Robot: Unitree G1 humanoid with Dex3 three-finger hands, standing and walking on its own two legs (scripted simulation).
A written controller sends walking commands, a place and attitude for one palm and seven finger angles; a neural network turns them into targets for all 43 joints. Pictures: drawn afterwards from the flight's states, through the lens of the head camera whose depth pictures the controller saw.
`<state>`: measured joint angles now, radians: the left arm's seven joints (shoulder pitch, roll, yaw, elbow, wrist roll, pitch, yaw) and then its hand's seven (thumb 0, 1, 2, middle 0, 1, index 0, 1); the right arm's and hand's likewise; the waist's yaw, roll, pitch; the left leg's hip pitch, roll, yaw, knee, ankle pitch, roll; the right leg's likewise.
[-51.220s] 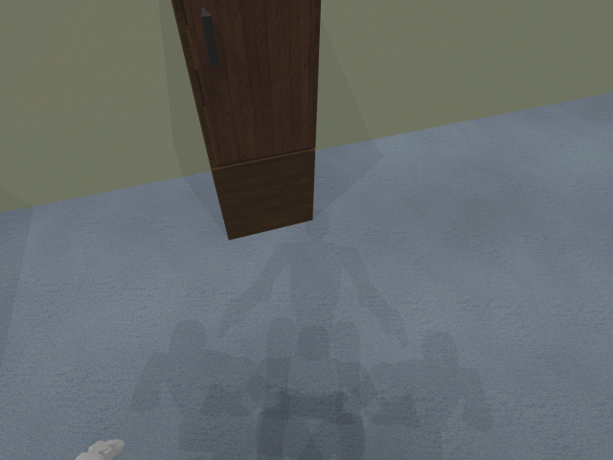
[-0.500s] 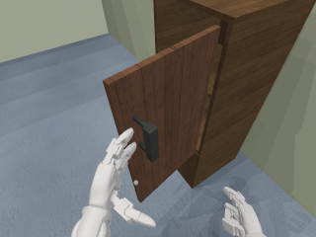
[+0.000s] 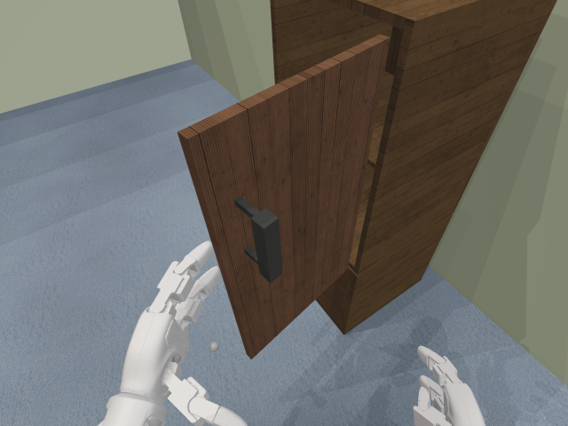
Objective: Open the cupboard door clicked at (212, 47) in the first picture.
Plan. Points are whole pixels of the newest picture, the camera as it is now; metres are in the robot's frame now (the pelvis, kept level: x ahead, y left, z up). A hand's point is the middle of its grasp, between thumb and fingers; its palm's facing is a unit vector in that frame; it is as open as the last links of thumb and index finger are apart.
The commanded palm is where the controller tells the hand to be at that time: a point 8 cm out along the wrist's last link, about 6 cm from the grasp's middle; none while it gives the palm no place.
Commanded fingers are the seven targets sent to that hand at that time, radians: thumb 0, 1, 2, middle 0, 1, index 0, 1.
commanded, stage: draw the hand back to the body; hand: left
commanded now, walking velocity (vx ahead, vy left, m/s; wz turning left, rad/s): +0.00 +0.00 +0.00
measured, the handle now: (257, 239) +0.33 +0.06 +0.12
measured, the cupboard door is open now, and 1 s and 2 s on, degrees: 100 100 100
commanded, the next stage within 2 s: step back with the hand held close in 1.52 s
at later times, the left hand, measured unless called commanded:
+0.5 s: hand (128, 337) +0.18 +0.17 +0.14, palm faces +0.01 -0.99 -0.15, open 16.0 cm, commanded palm +0.15 +0.23 +0.16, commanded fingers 0.00 -0.19 0.44 -0.16 -0.30 -0.16 -0.30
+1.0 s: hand (33, 293) +0.21 +0.26 +0.18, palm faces +0.36 -0.86 -0.37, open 10.7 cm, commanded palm +0.16 +0.31 +0.20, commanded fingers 0.00 0.69 0.81 -0.19 -0.30 -0.19 -0.30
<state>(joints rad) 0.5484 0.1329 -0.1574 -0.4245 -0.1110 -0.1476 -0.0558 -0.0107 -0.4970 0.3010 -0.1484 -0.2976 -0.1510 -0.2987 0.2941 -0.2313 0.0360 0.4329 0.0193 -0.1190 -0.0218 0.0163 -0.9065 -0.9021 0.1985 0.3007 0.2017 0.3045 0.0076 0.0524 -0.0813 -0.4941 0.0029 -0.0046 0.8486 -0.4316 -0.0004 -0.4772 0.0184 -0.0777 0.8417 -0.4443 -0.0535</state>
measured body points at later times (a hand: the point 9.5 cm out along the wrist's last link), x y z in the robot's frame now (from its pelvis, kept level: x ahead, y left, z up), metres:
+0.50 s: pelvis +0.00 +0.01 +0.01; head -0.01 +0.00 +0.46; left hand +0.18 +0.22 +0.15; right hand +0.20 -0.20 -0.04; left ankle +0.00 +0.12 -0.70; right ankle +0.00 -0.08 -0.70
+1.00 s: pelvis +0.02 +0.03 +0.04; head +0.00 +0.02 +0.49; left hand +0.18 +0.31 +0.20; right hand +0.20 -0.18 -0.04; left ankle +0.00 +0.12 -0.70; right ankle +0.00 -0.08 -0.70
